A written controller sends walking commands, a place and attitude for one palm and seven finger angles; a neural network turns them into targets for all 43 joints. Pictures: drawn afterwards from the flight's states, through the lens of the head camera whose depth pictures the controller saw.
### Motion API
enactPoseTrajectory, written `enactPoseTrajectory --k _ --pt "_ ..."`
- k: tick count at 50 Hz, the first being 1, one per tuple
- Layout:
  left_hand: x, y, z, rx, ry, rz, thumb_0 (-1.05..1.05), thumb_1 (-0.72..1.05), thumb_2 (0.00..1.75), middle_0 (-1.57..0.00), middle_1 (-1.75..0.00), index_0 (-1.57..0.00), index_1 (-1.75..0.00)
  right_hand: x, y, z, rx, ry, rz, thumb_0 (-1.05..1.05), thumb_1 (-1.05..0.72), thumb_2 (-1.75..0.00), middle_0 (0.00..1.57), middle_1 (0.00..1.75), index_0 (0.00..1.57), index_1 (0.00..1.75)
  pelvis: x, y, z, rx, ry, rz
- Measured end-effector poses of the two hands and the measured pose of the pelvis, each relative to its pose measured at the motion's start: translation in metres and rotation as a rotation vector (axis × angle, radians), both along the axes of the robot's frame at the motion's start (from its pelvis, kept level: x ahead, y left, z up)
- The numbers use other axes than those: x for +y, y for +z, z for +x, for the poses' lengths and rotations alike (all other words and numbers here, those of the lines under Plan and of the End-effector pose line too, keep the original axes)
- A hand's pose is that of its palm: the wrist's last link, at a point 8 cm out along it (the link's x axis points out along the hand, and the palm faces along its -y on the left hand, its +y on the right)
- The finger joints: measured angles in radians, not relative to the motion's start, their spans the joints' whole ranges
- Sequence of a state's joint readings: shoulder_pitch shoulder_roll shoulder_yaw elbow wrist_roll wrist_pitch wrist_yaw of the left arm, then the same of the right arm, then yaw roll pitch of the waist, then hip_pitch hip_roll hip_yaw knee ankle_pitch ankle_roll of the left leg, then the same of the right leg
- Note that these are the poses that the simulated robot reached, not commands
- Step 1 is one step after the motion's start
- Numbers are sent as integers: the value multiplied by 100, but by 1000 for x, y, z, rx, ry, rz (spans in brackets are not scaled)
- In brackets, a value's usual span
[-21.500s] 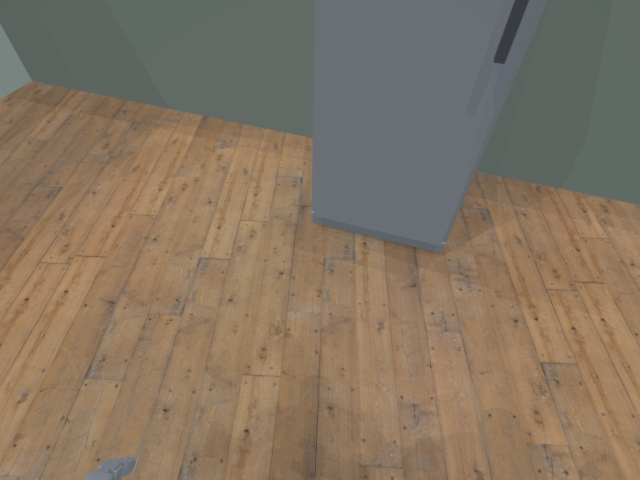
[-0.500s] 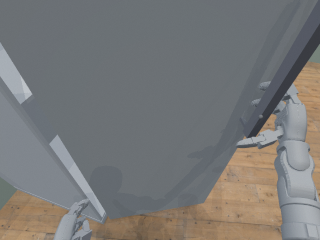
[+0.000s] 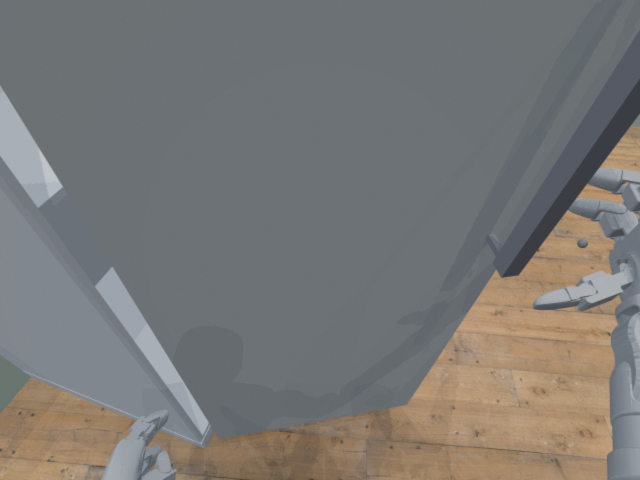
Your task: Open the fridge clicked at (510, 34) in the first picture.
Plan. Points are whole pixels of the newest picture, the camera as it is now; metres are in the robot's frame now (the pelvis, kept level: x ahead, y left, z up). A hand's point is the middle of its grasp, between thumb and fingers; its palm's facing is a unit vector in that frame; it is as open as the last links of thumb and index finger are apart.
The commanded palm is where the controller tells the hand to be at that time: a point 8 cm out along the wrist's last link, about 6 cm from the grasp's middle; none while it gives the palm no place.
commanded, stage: slip the hand off the handle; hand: right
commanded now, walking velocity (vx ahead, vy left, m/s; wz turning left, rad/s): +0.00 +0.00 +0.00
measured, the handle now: (572, 138) +0.40 -0.21 +0.26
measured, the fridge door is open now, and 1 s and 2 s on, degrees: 61 61 61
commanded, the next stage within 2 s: draw the hand back to the body in 0.92 s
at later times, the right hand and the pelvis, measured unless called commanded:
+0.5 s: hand (625, 283) +0.31 -0.30 +0.15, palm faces +0.20 +0.97 -0.17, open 14.7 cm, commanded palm +0.26 -0.33 +0.17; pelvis +0.00 -0.03 +0.00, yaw +1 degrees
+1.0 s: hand out of the picture +0.21 -0.29 +0.16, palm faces +0.24 +0.95 -0.19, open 14.7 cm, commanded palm +0.18 -0.33 +0.17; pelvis -0.01 -0.03 +0.00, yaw -1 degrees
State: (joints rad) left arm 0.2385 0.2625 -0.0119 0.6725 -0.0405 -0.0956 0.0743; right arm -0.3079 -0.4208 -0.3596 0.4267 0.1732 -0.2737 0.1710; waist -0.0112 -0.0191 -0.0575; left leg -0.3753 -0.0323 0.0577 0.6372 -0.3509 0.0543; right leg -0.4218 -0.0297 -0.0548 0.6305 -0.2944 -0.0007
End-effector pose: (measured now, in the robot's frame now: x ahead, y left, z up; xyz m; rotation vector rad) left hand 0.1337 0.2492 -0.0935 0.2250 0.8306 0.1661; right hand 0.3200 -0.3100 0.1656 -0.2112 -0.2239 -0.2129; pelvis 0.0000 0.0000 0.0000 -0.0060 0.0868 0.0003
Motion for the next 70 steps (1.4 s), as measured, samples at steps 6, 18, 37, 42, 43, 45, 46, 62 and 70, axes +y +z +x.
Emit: enactPoseTrajectory --k 6,18,37,42,43,45,46,62,70 --pt "0 -1 -12 22 20 22 1 90 90 -20 -30 -20 -30 -19 -2 -3 5 -8 -1 -1 55 -20 26 115 26 116 -6 -1 -4 5 2 7" --pt "-20 1 -18 14 24 23 1 90 90 -20 -30 -20 -30 -37 -5 -11 0 26 6 -1 55 -20 25 115 25 115 -24 -2 -5 12 5 21" --pt "-74 27 43 -195 -114 -19 1 90 90 -20 -30 -21 -30 -32 -8 -87 -18 17 4 -1 55 -20 26 115 26 116 -41 -1 -6 -45 -13 29" --pt "-80 35 52 -244 -140 -32 1 90 90 -20 -30 -21 -30 -30 -6 -108 -14 12 -1 -1 55 -20 26 115 26 116 -40 0 -7 -56 -14 28" --pt "-80 36 53 -250 -144 -33 1 90 90 -20 -30 -21 -30 -29 -6 -112 -14 10 -3 -1 55 -20 26 115 26 116 -39 0 -8 -58 -15 28" --pt "-80 37 53 -259 -151 -34 1 90 90 -20 -30 -21 -30 -29 -6 -121 -13 6 -3 -1 55 -20 26 115 26 116 -38 0 -9 -62 -18 28" --pt "-80 37 53 -261 -155 -33 1 90 90 -20 -30 -21 -30 -28 -6 -126 -13 3 -5 -1 55 -20 26 115 26 116 -37 0 -9 -65 -19 28" --pt "-60 37 37 -300 -97 -29 1 90 90 -20 -30 -21 -30 -26 -5 -124 187 66 149 -1 55 -20 25 115 25 115 -25 5 -15 -111 -38 24" --pt "-49 47 44 -367 -90 -42 1 90 90 -20 -30 -20 -30 -24 6 -137 158 42 151 -1 55 -20 25 115 25 115 -20 5 -9 -114 -24 18"
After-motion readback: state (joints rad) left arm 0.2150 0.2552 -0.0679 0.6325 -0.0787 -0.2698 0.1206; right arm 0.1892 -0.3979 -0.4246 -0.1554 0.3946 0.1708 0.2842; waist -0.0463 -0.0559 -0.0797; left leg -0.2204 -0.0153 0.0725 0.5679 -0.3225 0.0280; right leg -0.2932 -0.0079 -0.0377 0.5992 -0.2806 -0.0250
